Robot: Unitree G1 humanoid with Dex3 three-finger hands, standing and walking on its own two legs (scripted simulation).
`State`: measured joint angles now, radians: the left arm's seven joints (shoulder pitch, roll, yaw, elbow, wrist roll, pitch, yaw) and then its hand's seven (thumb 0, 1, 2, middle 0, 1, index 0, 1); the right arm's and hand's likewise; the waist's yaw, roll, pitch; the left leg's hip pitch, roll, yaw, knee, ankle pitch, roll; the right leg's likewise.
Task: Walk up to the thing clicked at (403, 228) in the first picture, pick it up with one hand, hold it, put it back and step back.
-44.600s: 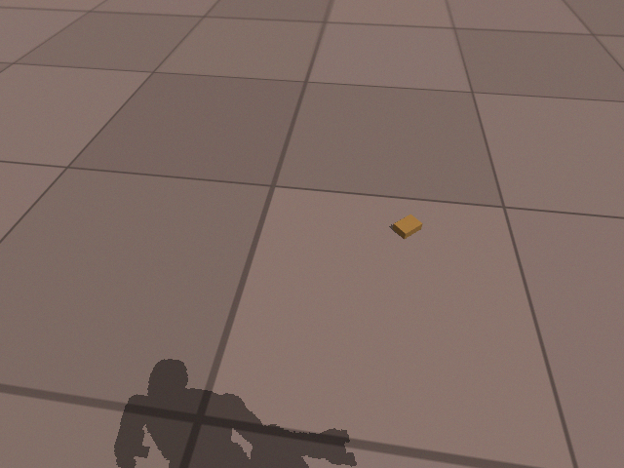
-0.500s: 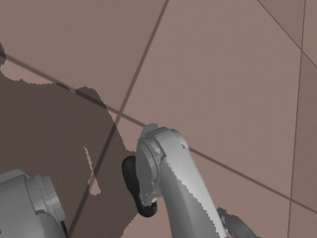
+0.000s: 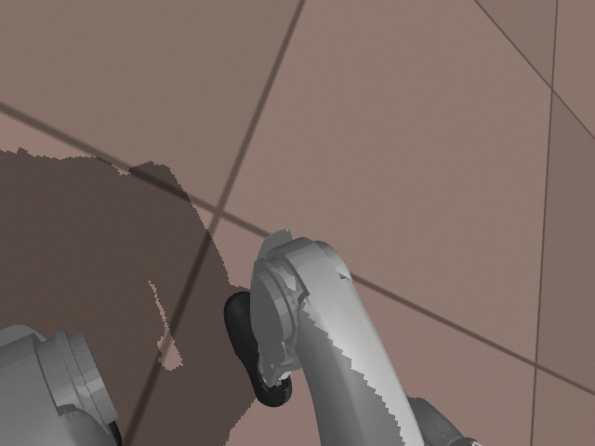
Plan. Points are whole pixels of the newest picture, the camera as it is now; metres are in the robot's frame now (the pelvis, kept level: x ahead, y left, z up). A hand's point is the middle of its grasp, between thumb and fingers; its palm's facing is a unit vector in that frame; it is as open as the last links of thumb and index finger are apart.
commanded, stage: rest palm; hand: left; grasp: from above
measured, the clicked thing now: out of the picture +0.47 +0.39 -0.29
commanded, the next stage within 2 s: close in 0.78 s
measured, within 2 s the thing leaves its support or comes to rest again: neither
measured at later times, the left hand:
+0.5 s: hand out of the picture +0.46 +0.37 -0.24, palm faces -0.44 -0.13 -0.89, open 14.2 cm
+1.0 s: hand out of the picture +0.45 +0.37 -0.24, palm faces -0.43 -0.14 -0.89, open 13.8 cm
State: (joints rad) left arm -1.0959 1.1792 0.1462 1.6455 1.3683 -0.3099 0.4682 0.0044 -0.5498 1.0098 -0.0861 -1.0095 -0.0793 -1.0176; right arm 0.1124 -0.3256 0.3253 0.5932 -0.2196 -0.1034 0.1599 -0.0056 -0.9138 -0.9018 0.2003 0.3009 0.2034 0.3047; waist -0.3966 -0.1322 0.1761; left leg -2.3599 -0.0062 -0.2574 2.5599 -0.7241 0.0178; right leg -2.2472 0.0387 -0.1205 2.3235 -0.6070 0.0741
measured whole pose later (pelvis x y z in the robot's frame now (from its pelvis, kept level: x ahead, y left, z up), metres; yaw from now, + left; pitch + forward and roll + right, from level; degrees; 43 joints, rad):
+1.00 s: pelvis +0.00 +0.00 +0.00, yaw -1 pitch +27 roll -17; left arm -1.08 1.21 0.15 1.65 1.36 -0.34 0.50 0.00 -0.46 0.96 -0.11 -1.01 -0.11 -1.00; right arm 0.10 -0.35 0.36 0.59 -0.24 -0.12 0.17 -0.01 -0.90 -0.90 0.20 0.30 0.20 0.30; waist -0.39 -0.15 0.21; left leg -2.35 0.00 -0.28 2.58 -0.73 0.01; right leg -2.23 0.04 -0.14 2.32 -0.60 0.08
